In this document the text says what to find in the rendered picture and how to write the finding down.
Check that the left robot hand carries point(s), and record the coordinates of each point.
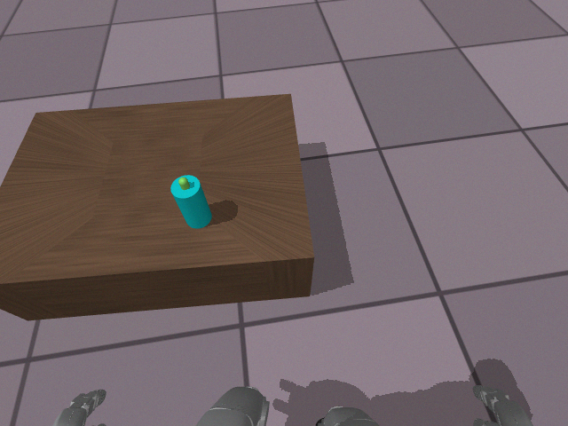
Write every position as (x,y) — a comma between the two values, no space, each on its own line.
(81,407)

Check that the bottle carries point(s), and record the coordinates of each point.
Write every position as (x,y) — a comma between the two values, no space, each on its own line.
(191,200)

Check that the right robot hand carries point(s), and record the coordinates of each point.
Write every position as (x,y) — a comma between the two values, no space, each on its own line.
(508,413)

